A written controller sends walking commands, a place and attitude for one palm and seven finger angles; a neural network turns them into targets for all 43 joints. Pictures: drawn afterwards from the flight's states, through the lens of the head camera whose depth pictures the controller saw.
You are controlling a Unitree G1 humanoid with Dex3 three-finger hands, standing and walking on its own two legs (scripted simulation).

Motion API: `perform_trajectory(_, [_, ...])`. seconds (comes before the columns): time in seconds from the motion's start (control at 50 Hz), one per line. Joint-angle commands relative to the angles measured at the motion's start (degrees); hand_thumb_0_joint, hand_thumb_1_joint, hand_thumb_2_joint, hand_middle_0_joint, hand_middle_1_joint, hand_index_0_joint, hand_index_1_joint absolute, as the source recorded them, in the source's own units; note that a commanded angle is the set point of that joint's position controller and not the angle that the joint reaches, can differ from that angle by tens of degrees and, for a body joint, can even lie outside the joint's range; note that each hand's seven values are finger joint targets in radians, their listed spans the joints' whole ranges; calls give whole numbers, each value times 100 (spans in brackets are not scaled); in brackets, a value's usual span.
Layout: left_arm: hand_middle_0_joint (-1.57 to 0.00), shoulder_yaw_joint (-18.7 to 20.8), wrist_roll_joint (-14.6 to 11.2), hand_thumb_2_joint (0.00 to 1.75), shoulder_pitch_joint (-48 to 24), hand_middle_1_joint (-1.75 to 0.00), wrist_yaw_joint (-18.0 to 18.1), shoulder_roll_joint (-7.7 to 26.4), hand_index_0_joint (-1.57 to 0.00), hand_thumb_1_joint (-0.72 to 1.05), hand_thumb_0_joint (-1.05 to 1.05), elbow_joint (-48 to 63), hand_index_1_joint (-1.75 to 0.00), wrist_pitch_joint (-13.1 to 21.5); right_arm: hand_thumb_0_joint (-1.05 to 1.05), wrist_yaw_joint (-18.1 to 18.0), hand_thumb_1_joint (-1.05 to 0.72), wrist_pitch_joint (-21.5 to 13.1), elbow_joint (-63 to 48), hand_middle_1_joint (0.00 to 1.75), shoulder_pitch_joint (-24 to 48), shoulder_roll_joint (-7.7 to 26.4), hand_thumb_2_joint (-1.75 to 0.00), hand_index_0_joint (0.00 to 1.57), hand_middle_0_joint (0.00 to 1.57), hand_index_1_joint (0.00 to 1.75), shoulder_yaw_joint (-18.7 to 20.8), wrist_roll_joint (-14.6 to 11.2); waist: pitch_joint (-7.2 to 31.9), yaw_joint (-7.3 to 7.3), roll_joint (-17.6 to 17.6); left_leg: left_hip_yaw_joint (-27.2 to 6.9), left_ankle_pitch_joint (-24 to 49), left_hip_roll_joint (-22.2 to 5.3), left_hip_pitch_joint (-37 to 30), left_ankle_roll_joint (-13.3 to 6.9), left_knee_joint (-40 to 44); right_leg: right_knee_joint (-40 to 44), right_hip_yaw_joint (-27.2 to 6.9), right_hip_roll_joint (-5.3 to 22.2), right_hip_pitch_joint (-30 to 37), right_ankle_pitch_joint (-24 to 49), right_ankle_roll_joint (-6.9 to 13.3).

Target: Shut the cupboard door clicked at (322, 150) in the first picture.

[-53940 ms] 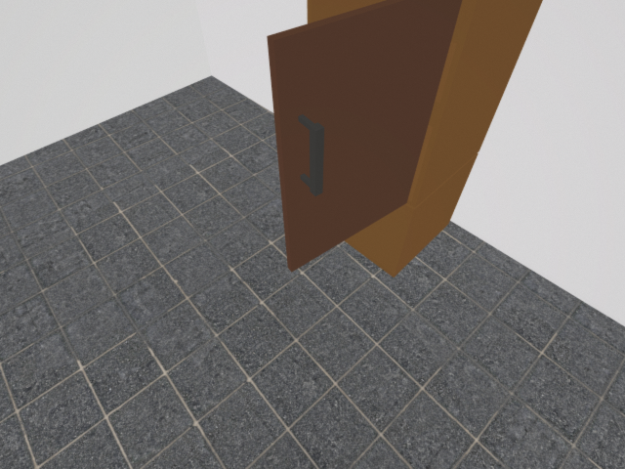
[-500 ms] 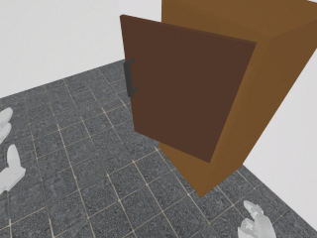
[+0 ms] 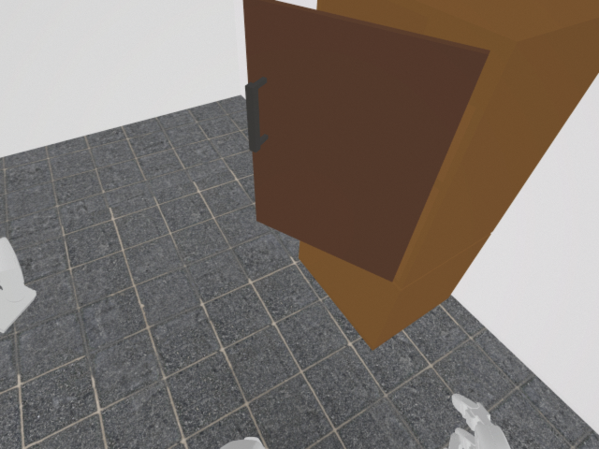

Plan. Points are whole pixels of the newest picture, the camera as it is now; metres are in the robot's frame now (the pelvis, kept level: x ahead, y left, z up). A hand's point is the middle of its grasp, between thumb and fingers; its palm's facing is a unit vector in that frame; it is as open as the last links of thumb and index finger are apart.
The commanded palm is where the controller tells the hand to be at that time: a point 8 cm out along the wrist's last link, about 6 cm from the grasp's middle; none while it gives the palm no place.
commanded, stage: step back with the hand held close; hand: left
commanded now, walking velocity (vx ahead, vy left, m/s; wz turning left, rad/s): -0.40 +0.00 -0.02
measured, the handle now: (258, 115) +0.74 +0.14 +0.06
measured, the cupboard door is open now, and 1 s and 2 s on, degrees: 28 28 28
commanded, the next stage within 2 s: stop stepping back and stand still in 0.36 s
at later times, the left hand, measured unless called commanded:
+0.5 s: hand out of the picture +0.12 +0.23 +0.20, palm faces +0.35 -0.85 -0.41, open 7.4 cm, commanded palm +0.05 +0.29 +0.20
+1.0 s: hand out of the picture +0.07 +0.28 +0.20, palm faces +0.29 -0.82 -0.50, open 7.4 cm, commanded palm +0.02 +0.33 +0.20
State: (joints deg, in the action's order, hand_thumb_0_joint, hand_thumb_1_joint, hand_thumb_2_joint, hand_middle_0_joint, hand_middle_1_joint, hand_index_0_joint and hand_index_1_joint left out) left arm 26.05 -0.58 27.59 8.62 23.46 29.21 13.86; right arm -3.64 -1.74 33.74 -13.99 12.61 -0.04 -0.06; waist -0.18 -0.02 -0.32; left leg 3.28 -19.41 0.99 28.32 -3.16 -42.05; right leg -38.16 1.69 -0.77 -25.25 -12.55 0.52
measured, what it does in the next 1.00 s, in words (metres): walks backwards: right foot, then left foot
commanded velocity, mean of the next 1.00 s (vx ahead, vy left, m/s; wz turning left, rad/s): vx -0.09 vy -0.02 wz -0.02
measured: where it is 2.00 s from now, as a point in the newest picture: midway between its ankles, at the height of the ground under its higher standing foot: outside the picture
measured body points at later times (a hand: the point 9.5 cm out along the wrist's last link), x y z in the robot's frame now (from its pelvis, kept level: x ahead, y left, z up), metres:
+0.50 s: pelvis -0.11 -0.01 +0.01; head -0.07 +0.02 +0.45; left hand +0.09 +0.28 +0.22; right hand +0.10 -0.22 -0.06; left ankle +0.10 +0.08 -0.71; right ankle -0.21 -0.13 -0.71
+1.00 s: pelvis -0.14 +0.03 +0.02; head -0.14 +0.06 +0.47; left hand +0.05 +0.32 +0.22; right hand -0.02 -0.19 -0.06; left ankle -0.04 +0.10 -0.71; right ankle -0.18 -0.06 -0.71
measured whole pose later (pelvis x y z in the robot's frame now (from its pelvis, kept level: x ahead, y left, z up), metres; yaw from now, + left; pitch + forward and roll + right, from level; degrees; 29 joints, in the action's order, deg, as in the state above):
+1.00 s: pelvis -0.14 +0.03 +0.02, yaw -3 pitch +1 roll -2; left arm 25.5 -3.2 36.9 8.1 28.3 33.4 10.9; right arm -3.9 -5.4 34.9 -16.3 8.1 -2.6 0.8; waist 2.5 -3.1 -1.6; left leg 3.8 -6.1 0.1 21.8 -2.3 -25.8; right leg -25.1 2.7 -3.2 -9.5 -18.3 2.2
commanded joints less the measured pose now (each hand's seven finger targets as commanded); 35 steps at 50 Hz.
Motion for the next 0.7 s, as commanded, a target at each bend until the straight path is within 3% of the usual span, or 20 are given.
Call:
perform_trajectory(0.0, [-20, 723, -123, 90, -157, -30, 238, 1368, -20, 90, 0, 1261, -30, 376, 0, 20, -90, -261, -801, 30, 493, 642, -90, 20, 20, 30, 300, -4, 678, -110, -487, -669, -583, -286, -153, 165, 397, 1727, -1762, 1424, 171, -1117, 550])
perform_trajectory(0.06, [-20, 838, -120, 90, 190, -30, 288, 1375, -20, 90, 0, 1256, -30, 426, 0, -52, -90, -246, -848, 30, 548, 729, -90, 20, 20, 30, 302, -22, 628, -130, 270, -1111, -1029, -637, 135, -37, 1434, 1130, -988, 725, 367, -1206, 215])
perform_trajectory(0.1, [-20, 1024, -63, 90, 160, -30, 266, 1348, -20, 90, 0, 1326, -30, 512, 0, -134, -90, -376, -900, 30, 682, 890, -90, 20, 20, 30, 324, -12, 662, -58, 1409, -2045, -2448, -1546, 1760, -423, 2990, -689, -304, -170, 1942, -607, -104])
perform_trajectory(0.12, [-20, 1079, -69, 90, 33, -30, 224, 1371, -20, 90, 0, 1406, -30, 523, 0, -147, -90, -452, -882, 30, 743, 864, -90, 20, 20, 30, 373, 12, 741, 13, 1619, -2394, -2453, -1915, 2026, -515, 3371, -1358, -170, -431, 2297, -504, -155])
perform_trajectory(0.14, [-20, 1141, -99, 90, -4, -30, 182, 1496, -20, 90, 0, 1375, -30, 524, 0, -160, -90, -521, -844, 30, 720, 825, -90, 20, 20, 30, 412, 32, 837, -7, 1283, -2510, -2109, -2038, 1681, -511, 3422, -1634, -272, -463, 2125, -751, -153])
perform_trajectory(0.16, [-20, 1060, -116, 90, 122, -30, 141, 1362, -20, 90, 0, 1202, -30, 518, 0, -142, -90, -585, -804, 30, 745, 822, -90, 20, 20, 30, 445, 25, 827, 23, 1036, -2288, -1995, -2049, 1451, -512, 3254, -1688, -343, -471, 1971, -1025, -137])
perform_trajectory(0.2, [-20, 887, -181, 90, 259, -30, 74, 1140, -20, 90, 0, 997, -30, 511, 0, -100, -90, -685, -718, 30, 695, 812, -90, 20, 20, 30, 456, 41, 672, 24, 1187, -1934, -1897, -1927, 1154, -398, 3275, -1369, -176, -497, 1786, -1369, -100])
perform_trajectory(0.26, [-20, 505, -307, 90, 13, -30, 15, 971, -20, 90, 0, 1204, -30, 528, 0, -52, -90, -830, -490, 30, 654, 679, -90, 20, 20, 30, 336, 99, 674, 15, 1089, -1653, -734, -1659, -242, -125, 3152, 306, -122, -398, 1241, -1643, -24])
perform_trajectory(0.3, [-20, 389, -328, 90, -223, -30, -7, 1013, -20, 90, 0, 1439, -30, 594, 0, -10, -90, -877, -342, 30, 635, 688, -90, 20, 20, 30, 325, 89, 1133, 29, 1151, -1404, 163, -1541, -1345, 187, 2871, 1494, -200, -288, 1111, -1179, 46])
perform_trajectory(0.34, [-20, 518, -263, 90, -290, -30, 32, 1226, -20, 90, 0, 1520, -30, 628, 0, -2, -90, -848, -163, 30, 559, 655, -90, 20, 20, 30, 325, 146, 1624, 47, 1007, -883, 2044, -1259, -2172, 376, 2173, 1967, -480, 8, 1016, -288, 135])
perform_trajectory(0.4, [-20, 477, -295, 90, -874, -30, 18, 1290, -20, 90, 0, 1829, -30, 642, 0, -60, -90, -827, -250, 30, 686, 539, -90, 20, 20, 30, 388, 15, 2295, -52, 573, -168, 3773, -953, -3520, 343, 1480, 1635, -263, 51, 553, 1160, -167])
perform_trajectory(0.42, [-20, 640, -344, 90, -687, -30, -12, 1444, -20, 90, 0, 1805, -30, 590, 0, -73, -90, -804, -367, 30, 798, 544, -90, 20, 20, 30, 424, -70, 2326, -70, 206, -139, 3582, -927, -3697, 245, 1353, 1493, -205, 52, 404, 1454, -379])
perform_trajectory(0.44, [-20, 939, -423, 90, -201, -30, -22, 1683, -20, 90, 0, 1673, -30, 500, 0, -78, -90, -763, -493, 30, 918, 519, -90, 20, 20, 30, 391, -86, 2255, -7, 54, -259, 2853, -905, -3457, 225, 1473, 1419, -153, 87, 394, 1045, -390])
perform_trajectory(0.48, [-20, 964, -534, 90, 586, -30, -64, 1532, -20, 90, 0, 1310, -30, 322, 0, -78, -90, -571, -757, 30, 1011, 452, -90, 20, 20, 30, 257, -93, 1451, -39, 391, -76, 717, -658, -2600, 366, 1394, 1838, -316, 357, 49, -871, -9])
perform_trajectory(0.52, [-20, 1060, -491, 90, 690, -30, 22, 1681, -20, 90, 0, 1109, -30, 143, 0, -154, -90, -347, -758, 30, 988, 465, -90, 20, 20, 30, 205, -17, 297, -95, -8, -174, 107, -197, -2126, 644, -240, 2910, -1538, 1251, -1518, -3142, 679])
perform_trajectory(0.54, [-20, 1245, -459, 90, 490, -30, 86, 1892, -20, 90, 0, 1107, -30, 26, 0, -176, -90, -276, -665, 30, 928, 583, -90, 20, 20, 30, 257, 76, 11, -97, -254, -478, -20, -172, -1844, 663, -1170, 3142, -2081, 1757, -2025, -3502, 1074])
perform_trajectory(0.56, [-20, 843, -367, 90, 242, -30, 113, 1545, -20, 90, 0, 951, -30, -62, 0, -185, -90, -181, -578, 30, 727, 477, -90, 20, 20, 30, 183, 80, -429, -182, -559, -776, 65, -304, -1105, 591, -1520, 2986, -1973, 1919, -1722, -3133, 1198])
perform_trajectory(0.58, [-20, 614, -282, 90, -211, -30, 133, 1374, -20, 90, 0, 620, -30, -95, 0, -183, -90, -180, -560, 30, 715, 491, -90, 20, 20, 30, 105, 42, -841, -222, -557, -731, 32, -443, -466, 491, -1271, 2858, -1665, 1738, -1192, -2533, 983])
perform_trajectory(0.62, [-20, 247, -154, 90, -1061, -30, 156, 1190, -20, 90, 0, 29, -30, -98, 0, -212, -90, -321, -478, 30, 645, 626, -90, 20, 20, 30, 118, -29, -1158, -263, -479, -570, 170, -566, -512, 342, -101, 2389, -1047, 1391, -577, -1567, 618])
perform_trajectory(0.68, [-20, -18, -66, 90, -1262, -30, 145, 1056, -20, 90, 0, 85, -30, -100, 0, -291, -90, -524, -522, 30, 571, 783, -90, 20, 20, 30, 224, -120, -739, -148, 315, -625, 1139, -491, -1305, 142, 1208, 1382, -520, 627, 139, 180, 210])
